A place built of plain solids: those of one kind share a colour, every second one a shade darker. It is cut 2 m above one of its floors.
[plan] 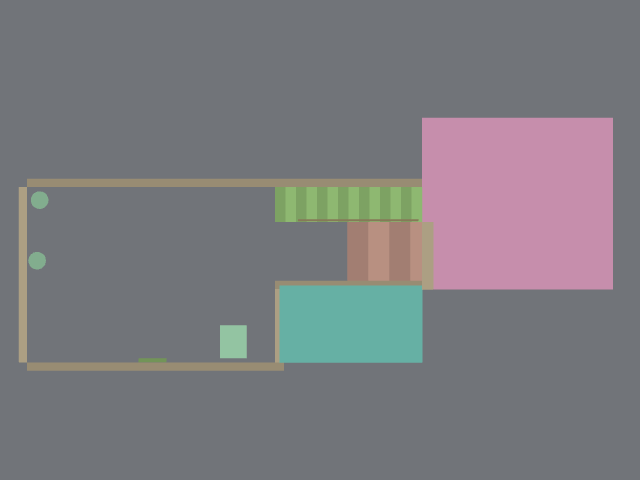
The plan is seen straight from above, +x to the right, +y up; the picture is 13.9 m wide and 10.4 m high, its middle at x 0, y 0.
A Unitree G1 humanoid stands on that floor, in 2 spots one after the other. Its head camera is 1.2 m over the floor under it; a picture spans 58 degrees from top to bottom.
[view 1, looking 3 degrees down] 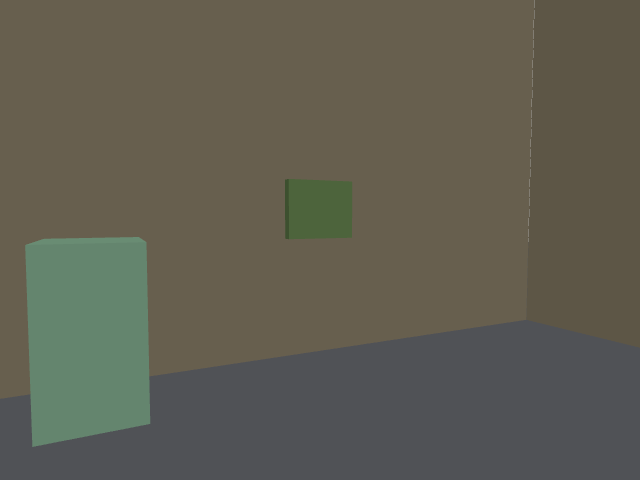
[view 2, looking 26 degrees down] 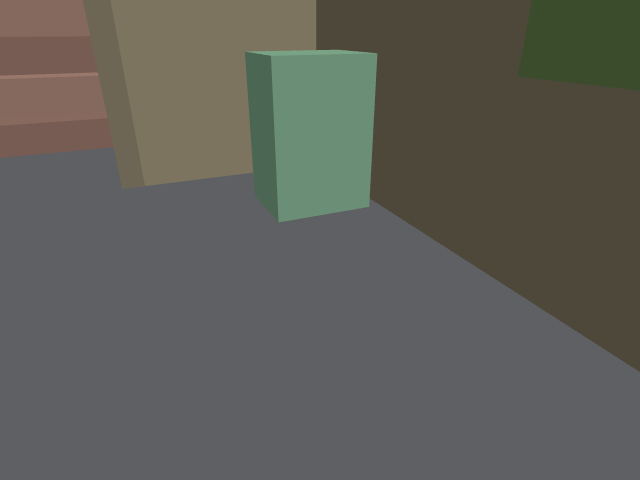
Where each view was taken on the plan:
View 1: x -1.97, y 0.80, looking -116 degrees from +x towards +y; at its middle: wall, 3.84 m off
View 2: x -4.78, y -0.99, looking -24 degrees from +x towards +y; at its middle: ground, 2.74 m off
